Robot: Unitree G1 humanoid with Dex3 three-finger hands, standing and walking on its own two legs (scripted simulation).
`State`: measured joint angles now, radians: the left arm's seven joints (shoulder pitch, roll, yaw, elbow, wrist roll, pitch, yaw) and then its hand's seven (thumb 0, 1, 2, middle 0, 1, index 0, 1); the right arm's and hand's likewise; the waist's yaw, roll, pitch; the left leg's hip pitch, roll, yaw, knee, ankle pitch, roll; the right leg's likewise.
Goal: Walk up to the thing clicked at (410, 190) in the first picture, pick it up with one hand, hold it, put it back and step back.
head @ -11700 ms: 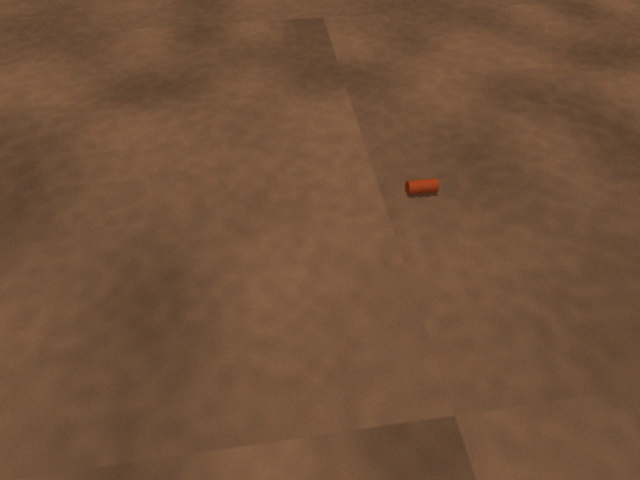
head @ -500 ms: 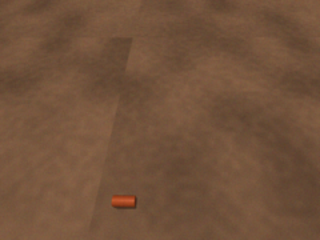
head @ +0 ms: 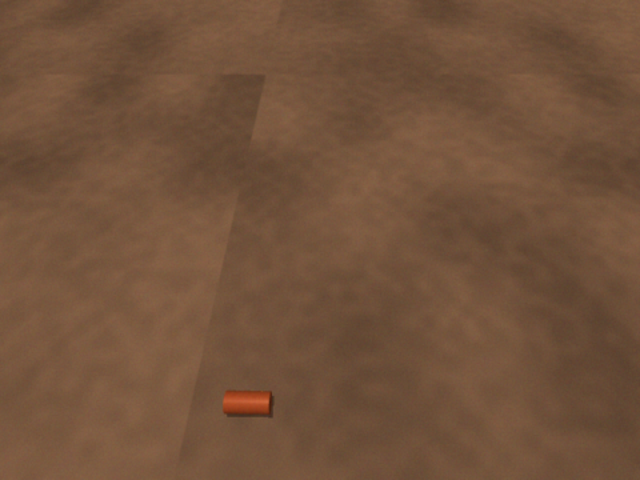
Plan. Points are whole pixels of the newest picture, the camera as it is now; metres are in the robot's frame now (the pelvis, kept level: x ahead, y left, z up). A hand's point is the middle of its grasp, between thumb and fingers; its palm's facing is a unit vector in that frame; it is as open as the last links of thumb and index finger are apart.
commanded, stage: stand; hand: left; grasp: from above
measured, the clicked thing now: (248, 402) +0.45 +0.25 -0.75
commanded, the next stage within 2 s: rise first in 0.28 s
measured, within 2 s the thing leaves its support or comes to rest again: neither
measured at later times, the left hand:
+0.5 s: hand out of the picture +0.11 +0.25 -0.16, palm faces +0.05 -0.94 -0.33, open 7.7 cm
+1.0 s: hand out of the picture +0.12 +0.26 -0.22, palm faces -0.09 -0.91 -0.41, open 13.9 cm
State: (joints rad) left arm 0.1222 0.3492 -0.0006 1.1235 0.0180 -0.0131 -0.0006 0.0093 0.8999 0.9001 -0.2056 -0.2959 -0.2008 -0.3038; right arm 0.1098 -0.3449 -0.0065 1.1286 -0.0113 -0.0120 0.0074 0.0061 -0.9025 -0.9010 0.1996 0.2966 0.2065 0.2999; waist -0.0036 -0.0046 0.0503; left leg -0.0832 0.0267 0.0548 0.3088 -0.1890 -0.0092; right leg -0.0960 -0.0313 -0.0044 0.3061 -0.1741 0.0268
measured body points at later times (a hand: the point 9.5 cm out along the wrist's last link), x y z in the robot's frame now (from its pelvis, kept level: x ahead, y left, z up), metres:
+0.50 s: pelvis -0.01 +0.00 -0.01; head +0.04 +0.01 +0.44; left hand +0.11 +0.30 -0.14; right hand +0.08 -0.29 -0.13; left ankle -0.01 +0.12 -0.75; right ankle +0.00 -0.14 -0.75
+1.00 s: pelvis -0.02 +0.00 -0.07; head +0.07 +0.02 +0.37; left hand +0.13 +0.31 -0.19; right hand +0.14 -0.26 -0.17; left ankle -0.01 +0.12 -0.75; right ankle +0.00 -0.14 -0.75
